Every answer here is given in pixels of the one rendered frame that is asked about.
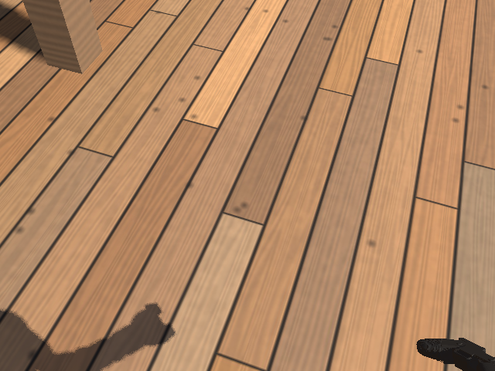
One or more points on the robot right hand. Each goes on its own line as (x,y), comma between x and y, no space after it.
(465,354)

